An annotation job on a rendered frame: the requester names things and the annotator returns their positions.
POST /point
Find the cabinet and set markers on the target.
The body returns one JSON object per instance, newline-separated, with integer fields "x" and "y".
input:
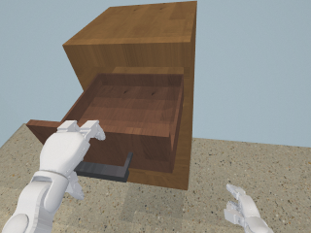
{"x": 154, "y": 38}

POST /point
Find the handle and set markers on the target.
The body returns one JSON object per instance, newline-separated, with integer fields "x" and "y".
{"x": 105, "y": 171}

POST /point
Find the drawer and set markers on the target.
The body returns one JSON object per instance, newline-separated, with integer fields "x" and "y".
{"x": 139, "y": 113}

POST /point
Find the left robot forearm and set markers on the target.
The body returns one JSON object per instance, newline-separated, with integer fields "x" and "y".
{"x": 38, "y": 203}

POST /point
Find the robot right hand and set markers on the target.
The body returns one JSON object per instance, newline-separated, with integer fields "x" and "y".
{"x": 236, "y": 213}

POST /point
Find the robot left hand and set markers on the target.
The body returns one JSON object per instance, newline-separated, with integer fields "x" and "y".
{"x": 65, "y": 149}

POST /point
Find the right robot forearm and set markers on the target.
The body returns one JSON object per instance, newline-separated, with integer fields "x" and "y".
{"x": 255, "y": 224}

